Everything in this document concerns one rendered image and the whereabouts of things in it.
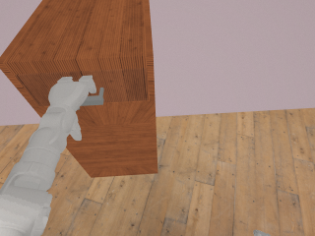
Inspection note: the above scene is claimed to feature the handle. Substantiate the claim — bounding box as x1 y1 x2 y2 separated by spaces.
81 88 104 106

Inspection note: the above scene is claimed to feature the robot left hand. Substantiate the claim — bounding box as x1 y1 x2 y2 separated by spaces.
48 75 96 141

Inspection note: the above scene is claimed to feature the left robot upper arm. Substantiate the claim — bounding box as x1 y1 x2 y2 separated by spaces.
0 185 53 236

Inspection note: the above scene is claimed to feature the robot left forearm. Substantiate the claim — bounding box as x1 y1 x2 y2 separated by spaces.
0 103 76 200

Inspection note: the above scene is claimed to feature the cabinet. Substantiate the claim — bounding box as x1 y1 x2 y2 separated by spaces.
0 0 158 178

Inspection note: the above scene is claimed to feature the drawer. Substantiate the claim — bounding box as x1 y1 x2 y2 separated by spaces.
15 68 149 106

